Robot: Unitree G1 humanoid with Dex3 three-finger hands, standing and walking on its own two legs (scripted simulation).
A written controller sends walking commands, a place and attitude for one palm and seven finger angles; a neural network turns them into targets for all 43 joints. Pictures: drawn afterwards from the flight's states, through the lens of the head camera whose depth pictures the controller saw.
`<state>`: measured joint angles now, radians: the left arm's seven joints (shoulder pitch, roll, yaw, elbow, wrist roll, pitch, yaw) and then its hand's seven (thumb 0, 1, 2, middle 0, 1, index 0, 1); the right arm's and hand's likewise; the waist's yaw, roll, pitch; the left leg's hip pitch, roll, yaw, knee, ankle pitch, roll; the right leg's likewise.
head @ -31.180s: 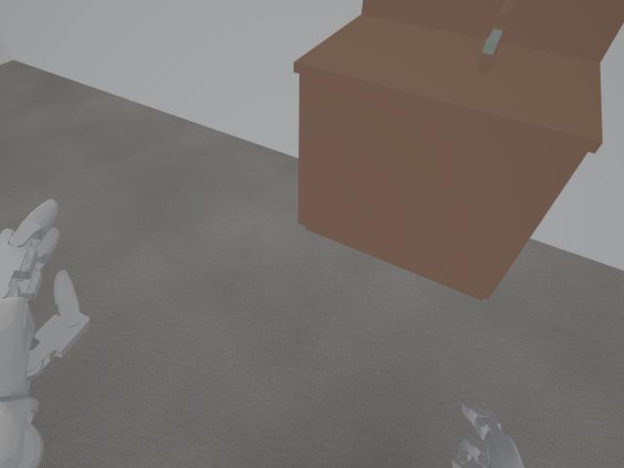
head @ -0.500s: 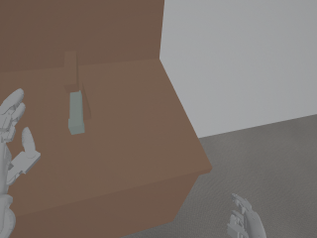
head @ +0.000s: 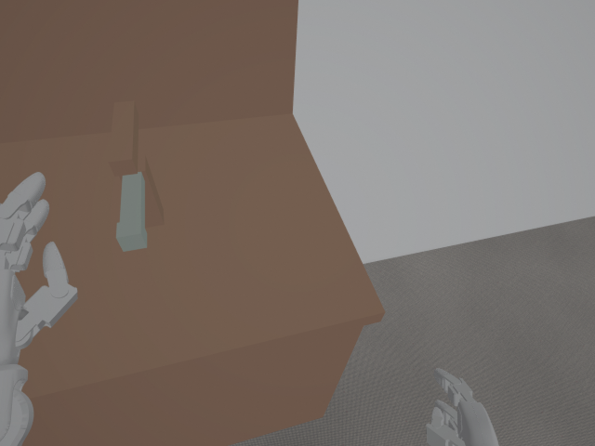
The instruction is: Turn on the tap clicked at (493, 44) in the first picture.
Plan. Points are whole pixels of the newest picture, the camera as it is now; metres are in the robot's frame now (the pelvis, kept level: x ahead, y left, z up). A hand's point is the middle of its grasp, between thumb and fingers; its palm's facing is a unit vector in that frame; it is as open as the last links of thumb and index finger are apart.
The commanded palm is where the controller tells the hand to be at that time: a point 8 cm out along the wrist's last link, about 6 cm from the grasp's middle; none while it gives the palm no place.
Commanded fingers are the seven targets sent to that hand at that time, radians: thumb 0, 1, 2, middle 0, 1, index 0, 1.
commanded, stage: shuffle to correct the standing spot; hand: left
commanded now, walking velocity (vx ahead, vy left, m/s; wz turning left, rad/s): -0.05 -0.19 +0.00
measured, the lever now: (132, 235) +0.32 +0.24 +0.12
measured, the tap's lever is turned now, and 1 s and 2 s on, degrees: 0 0 0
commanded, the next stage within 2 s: none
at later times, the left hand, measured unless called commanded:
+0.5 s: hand (130, 301) +0.22 +0.19 +0.16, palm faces +0.34 -0.87 -0.37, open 7.4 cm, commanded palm +0.16 +0.23 +0.17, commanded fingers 0.00 0.90 0.90 -0.20 -0.30 -0.20 -0.30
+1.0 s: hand (136, 301) +0.22 +0.18 +0.16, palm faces +0.32 -0.86 -0.39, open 7.4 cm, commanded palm +0.16 +0.22 +0.17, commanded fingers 0.00 0.90 0.90 -0.20 -0.30 -0.20 -0.30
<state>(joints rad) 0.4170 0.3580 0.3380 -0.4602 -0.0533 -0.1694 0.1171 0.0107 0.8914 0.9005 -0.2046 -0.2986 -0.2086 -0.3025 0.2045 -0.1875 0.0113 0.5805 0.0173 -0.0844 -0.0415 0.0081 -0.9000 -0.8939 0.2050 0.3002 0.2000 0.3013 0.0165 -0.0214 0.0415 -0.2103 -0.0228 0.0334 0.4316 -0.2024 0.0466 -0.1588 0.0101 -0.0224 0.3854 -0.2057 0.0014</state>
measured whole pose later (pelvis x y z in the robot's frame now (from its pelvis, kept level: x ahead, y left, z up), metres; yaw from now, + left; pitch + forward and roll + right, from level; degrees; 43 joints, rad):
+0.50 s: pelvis +0.00 -0.05 -0.01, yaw +0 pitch +0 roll -1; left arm 0.47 0.38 0.35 -0.53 -0.09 -0.13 0.10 0.01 0.89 0.90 -0.20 -0.30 -0.21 -0.30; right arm 0.20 -0.20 -0.02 0.57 0.02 -0.06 -0.04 0.01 -0.90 -0.89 0.20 0.30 0.20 0.30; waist 0.00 0.00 0.05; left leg -0.28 0.06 0.00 0.51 -0.23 -0.02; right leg -0.22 0.09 -0.05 0.43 -0.22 -0.07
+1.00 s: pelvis +0.00 -0.06 -0.01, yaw +0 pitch +0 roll -1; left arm 0.48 0.41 0.37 -0.56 -0.10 -0.13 0.10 0.01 0.89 0.90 -0.21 -0.30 -0.21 -0.30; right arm 0.20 -0.18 -0.01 0.56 0.02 -0.05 -0.05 0.01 -0.90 -0.89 0.20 0.30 0.20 0.30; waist 0.00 -0.01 0.05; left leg -0.29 0.06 0.00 0.53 -0.24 -0.03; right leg -0.23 0.10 -0.06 0.45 -0.23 -0.08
